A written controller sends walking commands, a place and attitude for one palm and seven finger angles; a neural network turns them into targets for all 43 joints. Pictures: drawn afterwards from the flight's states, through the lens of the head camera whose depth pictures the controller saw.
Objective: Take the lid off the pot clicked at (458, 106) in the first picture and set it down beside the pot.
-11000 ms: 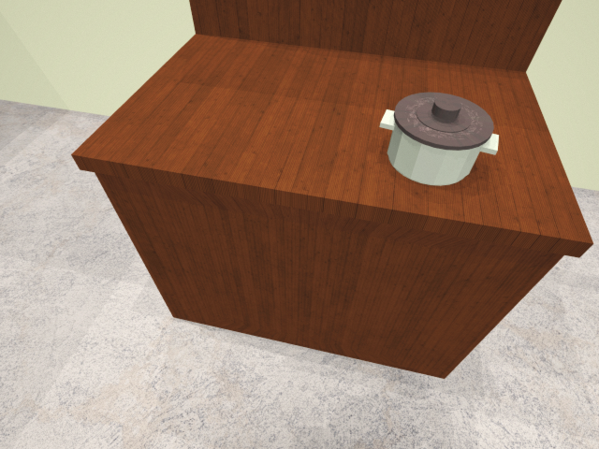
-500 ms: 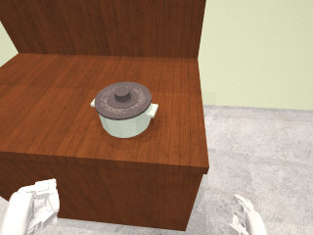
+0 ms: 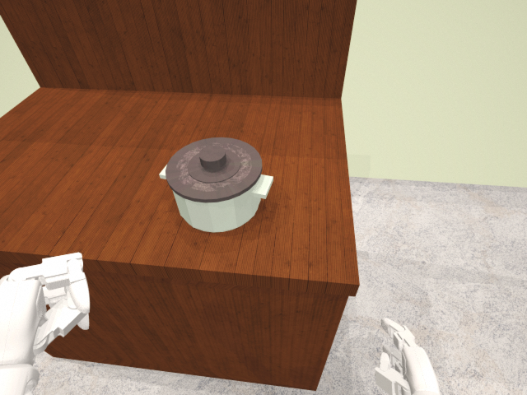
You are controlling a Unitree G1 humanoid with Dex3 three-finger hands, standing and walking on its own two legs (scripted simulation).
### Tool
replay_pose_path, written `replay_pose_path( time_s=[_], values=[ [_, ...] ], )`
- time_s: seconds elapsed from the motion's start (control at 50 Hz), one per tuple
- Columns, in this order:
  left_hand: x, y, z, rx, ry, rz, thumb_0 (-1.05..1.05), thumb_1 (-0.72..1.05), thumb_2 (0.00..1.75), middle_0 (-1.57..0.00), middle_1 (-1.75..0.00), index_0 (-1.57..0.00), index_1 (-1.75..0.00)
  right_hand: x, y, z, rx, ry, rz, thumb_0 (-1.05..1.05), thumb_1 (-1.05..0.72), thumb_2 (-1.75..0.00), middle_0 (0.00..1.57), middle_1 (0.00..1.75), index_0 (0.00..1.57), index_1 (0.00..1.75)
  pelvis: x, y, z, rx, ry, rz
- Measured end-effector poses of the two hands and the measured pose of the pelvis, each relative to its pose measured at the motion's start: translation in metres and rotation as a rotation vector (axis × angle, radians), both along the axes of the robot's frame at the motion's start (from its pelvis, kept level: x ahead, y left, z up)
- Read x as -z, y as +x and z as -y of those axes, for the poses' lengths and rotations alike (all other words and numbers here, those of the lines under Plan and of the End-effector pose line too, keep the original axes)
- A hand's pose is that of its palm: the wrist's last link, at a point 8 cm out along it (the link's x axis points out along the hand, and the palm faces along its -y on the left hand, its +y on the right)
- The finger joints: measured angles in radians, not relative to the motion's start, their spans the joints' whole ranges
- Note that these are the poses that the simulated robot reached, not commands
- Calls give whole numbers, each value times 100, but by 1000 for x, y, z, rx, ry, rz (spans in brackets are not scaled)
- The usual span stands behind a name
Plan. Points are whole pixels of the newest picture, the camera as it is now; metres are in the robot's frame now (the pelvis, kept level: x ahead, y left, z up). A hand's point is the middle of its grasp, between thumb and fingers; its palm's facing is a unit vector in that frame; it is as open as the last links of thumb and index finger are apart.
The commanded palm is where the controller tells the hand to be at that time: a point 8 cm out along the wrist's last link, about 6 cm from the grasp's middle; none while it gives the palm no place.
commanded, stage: reach forward and open the fingers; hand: left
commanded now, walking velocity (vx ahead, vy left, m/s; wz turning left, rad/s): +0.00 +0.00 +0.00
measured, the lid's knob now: (212, 157) +0.47 +0.16 +0.12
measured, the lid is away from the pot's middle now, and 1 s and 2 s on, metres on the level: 0.00 0.00 0.00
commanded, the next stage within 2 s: move the open hand above the knob in 1.16 s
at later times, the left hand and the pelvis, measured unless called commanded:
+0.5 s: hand (65, 296) +0.18 +0.26 +0.14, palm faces -0.12 -0.06 -0.99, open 3.6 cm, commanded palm +0.16 +0.26 +0.21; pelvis -0.03 +0.01 +0.00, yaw +2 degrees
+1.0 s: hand (60, 249) +0.22 +0.28 +0.16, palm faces -0.09 -0.02 -1.00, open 9.3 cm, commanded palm +0.19 +0.27 +0.24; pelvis -0.06 +0.03 +0.00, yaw +2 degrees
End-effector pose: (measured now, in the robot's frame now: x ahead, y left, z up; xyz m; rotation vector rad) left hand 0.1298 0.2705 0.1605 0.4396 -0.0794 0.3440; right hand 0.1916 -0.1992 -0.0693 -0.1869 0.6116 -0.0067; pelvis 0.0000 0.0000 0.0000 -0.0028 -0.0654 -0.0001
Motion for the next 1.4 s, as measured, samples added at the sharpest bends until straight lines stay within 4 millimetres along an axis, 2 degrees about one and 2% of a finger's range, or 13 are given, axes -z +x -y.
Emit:
replay_pose_path(
  time_s=[0.08, 0.22, 0.28, 0.34, 0.54, 0.7, 0.98, 1.14, 1.4],
  values=[
    [-10, 5, 0, 10, 21, 41, 1, 89, 90, -130, -150, -131, -150, 4, -5, 3, 7, -2, -17, 2, -90, -90, 20, 30, 21, 30, 0, 0, 0, 2, -1, 1],
    [-27, 19, 11, 22, 699, -192, 1, 82, 94, -128, -143, -129, -144, 13, -2, 13, -10, -7, -110, 2, -90, -90, 20, 30, 21, 30, 5, -9, -3, 21, -2, -53],
    [-30, 22, 10, 50, 893, -292, 0, 76, 98, -127, -136, -127, -137, 16, 3, 15, -2, 8, -121, 2, -90, -90, 20, 30, 20, 30, 6, -14, -4, 19, -4, -64],
    [-30, 25, 6, 79, 989, -381, 0, 68, 103, -124, -128, -125, -128, 16, 7, 14, 5, 32, -112, 2, -90, -90, 20, 30, 20, 30, 6, -16, -6, 9, -6, -65],
    [-36, 36, 5, 212, 1053, -467, 0, 38, 122, -115, -94, -116, -95, 13, 7, -3, -45, 49, -75, 2, -90, -90, 20, 30, 20, 30, 4, -31, -7, -31, -15, -34],
    [-46, 47, 1, 243, 1064, -433, 0, 14, 136, -106, -66, -106, -67, 13, -9, -16, -76, 57, -87, 2, -90, -90, 20, 30, 20, 30, 3, -46, -11, -35, -22, -15],
    [-58, 75, -12, 236, 1084, -400, 0, -25, 153, -90, -20, -91, -21, 18, -33, -25, -60, 46, -112, 2, -90, -90, 20, 30, 20, 30, 4, -61, -27, -30, -25, -4],
    [-71, 88, -17, 218, 1094, -370, 0, -33, 156, -87, -10, -88, -11, 18, -35, -32, -59, 50, -109, 2, -90, -90, 20, 30, 20, 30, 5, -62, -34, -28, -24, -7],
    [-79, 115, -18, 203, 1086, -386, 0, -35, 159, -87, -8, -88, -9, 20, -31, -39, -74, 50, -125, 2, -90, -90, 20, 30, 20, 30, 5, -59, -37, -34, -21, -22]
  ],
)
